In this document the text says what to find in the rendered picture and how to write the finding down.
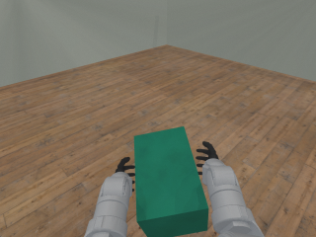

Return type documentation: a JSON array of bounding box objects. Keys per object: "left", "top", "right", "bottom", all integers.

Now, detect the carton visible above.
[{"left": 133, "top": 126, "right": 209, "bottom": 237}]

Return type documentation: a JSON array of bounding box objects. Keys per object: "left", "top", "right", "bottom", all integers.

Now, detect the robot right forearm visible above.
[{"left": 202, "top": 158, "right": 265, "bottom": 237}]

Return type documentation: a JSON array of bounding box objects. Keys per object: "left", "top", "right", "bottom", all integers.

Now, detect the robot left forearm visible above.
[{"left": 84, "top": 172, "right": 132, "bottom": 237}]

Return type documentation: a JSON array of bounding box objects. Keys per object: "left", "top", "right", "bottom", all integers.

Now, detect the left robot hand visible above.
[{"left": 115, "top": 157, "right": 135, "bottom": 192}]

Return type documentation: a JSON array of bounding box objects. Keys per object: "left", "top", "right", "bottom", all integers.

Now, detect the right robot hand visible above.
[{"left": 196, "top": 141, "right": 219, "bottom": 175}]

